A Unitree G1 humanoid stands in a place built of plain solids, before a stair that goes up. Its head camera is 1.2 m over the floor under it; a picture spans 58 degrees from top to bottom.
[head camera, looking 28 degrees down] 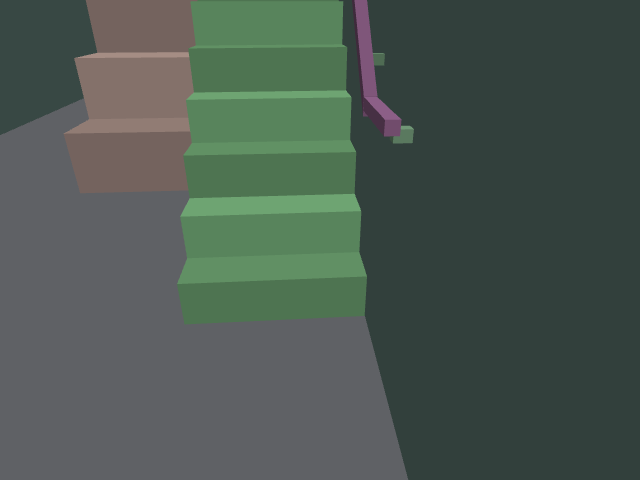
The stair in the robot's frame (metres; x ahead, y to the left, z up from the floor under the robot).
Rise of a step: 0.21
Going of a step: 0.21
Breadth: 0.79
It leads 4 degrees to the left of straight ahead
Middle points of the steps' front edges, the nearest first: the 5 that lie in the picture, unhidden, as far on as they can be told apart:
1.51 0.19 0.21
1.72 0.21 0.41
1.93 0.22 0.62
2.14 0.24 0.83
2.35 0.26 1.03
